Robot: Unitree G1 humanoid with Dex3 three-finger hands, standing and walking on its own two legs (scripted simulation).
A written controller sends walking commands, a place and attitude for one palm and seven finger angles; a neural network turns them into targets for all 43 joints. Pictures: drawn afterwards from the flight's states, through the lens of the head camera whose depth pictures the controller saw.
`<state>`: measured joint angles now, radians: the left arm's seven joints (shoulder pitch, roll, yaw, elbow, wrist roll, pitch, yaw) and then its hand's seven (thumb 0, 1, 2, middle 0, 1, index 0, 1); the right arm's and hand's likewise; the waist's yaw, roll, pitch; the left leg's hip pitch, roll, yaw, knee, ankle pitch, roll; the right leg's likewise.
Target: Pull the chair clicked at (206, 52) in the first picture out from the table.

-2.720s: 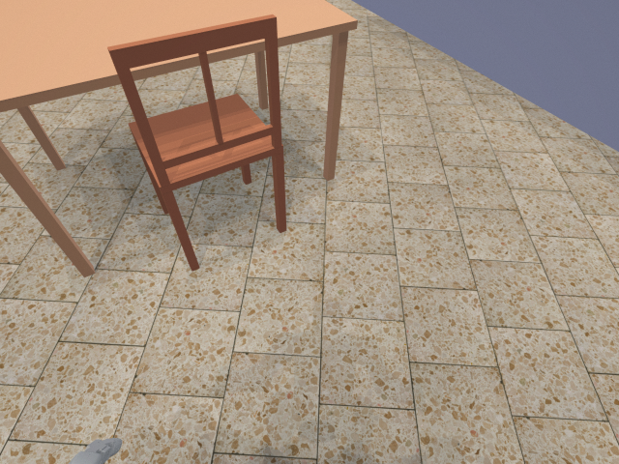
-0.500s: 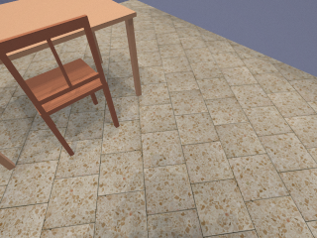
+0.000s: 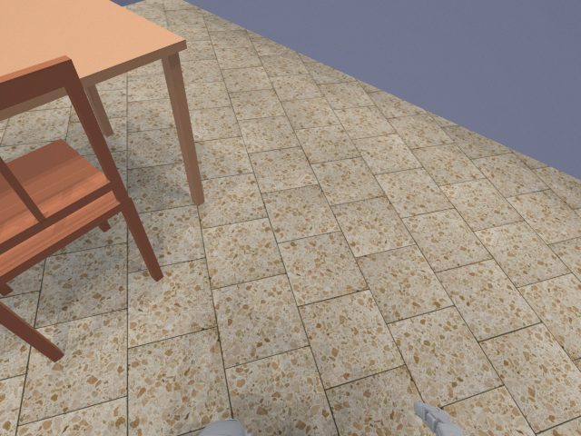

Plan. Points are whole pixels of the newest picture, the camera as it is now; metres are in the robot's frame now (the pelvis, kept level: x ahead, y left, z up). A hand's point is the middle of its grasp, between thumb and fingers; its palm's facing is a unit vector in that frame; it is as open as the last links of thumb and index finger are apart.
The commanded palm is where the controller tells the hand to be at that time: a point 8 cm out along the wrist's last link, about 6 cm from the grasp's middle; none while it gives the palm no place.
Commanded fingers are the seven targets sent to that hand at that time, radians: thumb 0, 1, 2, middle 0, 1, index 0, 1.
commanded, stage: walk to a spot facing it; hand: left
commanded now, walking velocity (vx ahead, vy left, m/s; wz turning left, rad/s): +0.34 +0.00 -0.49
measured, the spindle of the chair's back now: (8, 176) +0.54 +0.65 -0.08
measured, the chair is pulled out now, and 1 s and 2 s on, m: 0.00 0.00 0.00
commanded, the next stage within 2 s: turn to face it in 0.48 s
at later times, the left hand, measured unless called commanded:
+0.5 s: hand (258, 282) +0.41 +0.10 -0.15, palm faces -0.33 -0.92 -0.19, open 7.4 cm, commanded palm none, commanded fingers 0.00 0.90 0.90 -0.20 -0.30 -0.20 -0.30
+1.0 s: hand (251, 264) +0.46 +0.13 -0.17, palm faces -0.14 -0.98 -0.16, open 7.3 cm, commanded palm none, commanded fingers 0.00 0.90 0.90 -0.20 -0.30 -0.20 -0.30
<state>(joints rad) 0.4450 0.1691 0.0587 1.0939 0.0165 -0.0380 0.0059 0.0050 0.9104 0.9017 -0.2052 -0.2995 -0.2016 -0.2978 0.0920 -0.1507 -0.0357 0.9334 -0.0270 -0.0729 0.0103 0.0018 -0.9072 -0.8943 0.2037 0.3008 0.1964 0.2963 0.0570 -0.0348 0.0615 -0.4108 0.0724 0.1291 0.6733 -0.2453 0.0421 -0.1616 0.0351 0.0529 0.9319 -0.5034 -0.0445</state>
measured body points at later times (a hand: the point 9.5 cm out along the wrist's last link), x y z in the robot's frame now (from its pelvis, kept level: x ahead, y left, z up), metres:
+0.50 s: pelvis +0.21 -0.03 +0.00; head +0.25 -0.04 +0.45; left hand +0.42 +0.15 -0.13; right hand +0.04 -0.21 -0.14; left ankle +0.08 +0.11 -0.71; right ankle +0.28 -0.14 -0.72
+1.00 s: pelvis +0.36 -0.04 +0.01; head +0.39 -0.01 +0.46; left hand +0.47 +0.18 -0.15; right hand +0.37 -0.28 -0.12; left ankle +0.43 +0.03 -0.72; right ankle +0.27 -0.15 -0.66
